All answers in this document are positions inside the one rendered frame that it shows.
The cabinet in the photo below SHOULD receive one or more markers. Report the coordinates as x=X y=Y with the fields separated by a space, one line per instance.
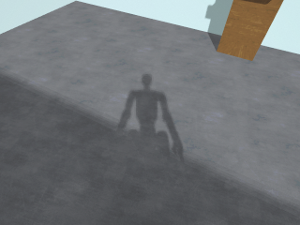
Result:
x=247 y=24

